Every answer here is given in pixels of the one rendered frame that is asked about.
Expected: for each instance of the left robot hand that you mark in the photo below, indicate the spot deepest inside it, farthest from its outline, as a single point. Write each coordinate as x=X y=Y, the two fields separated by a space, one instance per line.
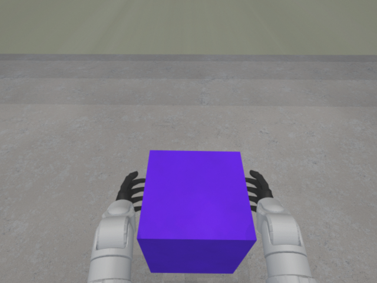
x=126 y=190

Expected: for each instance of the robot left forearm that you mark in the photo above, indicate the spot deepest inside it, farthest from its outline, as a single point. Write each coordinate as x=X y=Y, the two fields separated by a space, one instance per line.
x=112 y=250

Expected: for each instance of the right robot hand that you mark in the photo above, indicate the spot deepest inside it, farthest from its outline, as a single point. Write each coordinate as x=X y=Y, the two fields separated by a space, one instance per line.
x=262 y=190

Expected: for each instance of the robot right forearm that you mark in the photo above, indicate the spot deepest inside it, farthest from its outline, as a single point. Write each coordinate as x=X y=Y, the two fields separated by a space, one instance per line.
x=283 y=246

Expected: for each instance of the carton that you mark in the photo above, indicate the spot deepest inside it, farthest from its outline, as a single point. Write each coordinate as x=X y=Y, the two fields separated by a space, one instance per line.
x=195 y=214

